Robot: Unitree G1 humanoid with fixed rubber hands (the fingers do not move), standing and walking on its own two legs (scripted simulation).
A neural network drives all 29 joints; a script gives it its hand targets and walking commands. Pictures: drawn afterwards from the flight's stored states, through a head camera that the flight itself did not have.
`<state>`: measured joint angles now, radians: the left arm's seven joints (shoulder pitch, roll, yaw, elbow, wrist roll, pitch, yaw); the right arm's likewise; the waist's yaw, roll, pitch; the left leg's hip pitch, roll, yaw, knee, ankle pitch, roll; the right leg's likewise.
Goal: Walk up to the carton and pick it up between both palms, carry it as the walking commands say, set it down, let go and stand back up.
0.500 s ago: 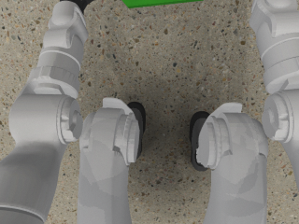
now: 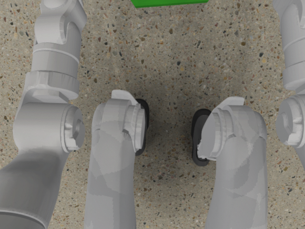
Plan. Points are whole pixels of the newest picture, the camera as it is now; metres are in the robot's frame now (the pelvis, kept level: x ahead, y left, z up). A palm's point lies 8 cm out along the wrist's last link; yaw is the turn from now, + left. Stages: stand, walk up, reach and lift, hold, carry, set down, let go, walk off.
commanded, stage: set down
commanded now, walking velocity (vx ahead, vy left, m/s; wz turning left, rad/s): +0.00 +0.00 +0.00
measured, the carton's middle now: out of the picture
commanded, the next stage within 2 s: let go in 1.08 s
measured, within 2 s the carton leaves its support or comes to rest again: neither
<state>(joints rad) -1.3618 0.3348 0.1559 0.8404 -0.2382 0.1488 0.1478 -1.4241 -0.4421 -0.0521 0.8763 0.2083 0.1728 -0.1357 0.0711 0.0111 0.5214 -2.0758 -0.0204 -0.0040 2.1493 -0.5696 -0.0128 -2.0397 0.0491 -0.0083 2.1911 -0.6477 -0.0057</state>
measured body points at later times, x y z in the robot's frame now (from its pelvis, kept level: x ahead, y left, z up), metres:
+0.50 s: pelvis +0.00 +0.00 +0.12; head +0.36 +0.00 +0.37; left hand +0.56 +0.22 +0.01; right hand +0.59 -0.17 +0.00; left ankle +0.13 +0.12 -0.36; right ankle +0.11 -0.11 -0.36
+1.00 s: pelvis +0.00 +0.00 +0.25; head +0.34 +0.00 +0.53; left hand +0.55 +0.23 +0.16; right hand +0.58 -0.17 +0.15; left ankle +0.13 +0.12 -0.36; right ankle +0.11 -0.11 -0.36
